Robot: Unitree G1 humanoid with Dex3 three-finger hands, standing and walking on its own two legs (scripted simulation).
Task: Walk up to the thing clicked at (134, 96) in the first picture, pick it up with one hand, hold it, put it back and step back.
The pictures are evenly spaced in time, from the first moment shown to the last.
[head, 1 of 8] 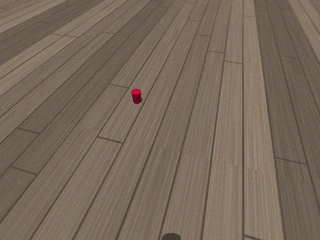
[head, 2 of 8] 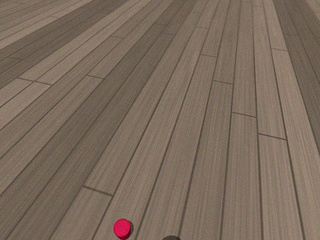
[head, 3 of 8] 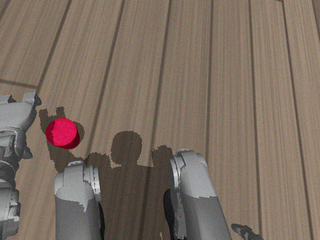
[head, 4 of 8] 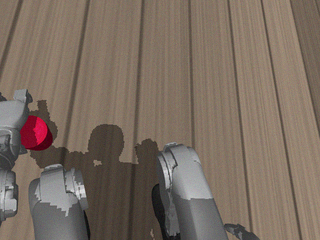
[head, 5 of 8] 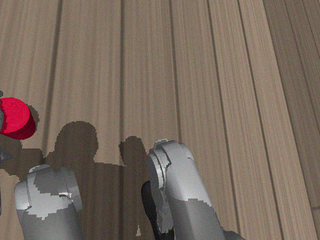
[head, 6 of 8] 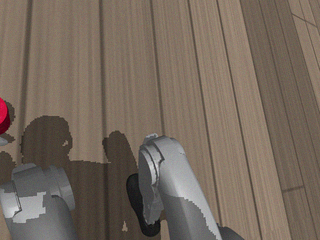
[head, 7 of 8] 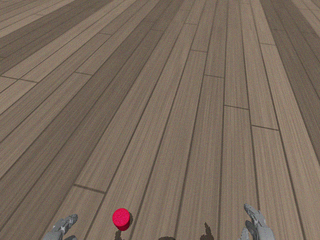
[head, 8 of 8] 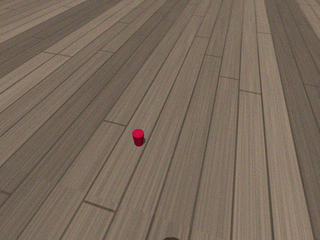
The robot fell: no
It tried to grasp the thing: yes
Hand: left
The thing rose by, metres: 0.03
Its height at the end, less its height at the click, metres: +0.00
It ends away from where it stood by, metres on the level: 0.04
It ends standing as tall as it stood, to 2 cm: yes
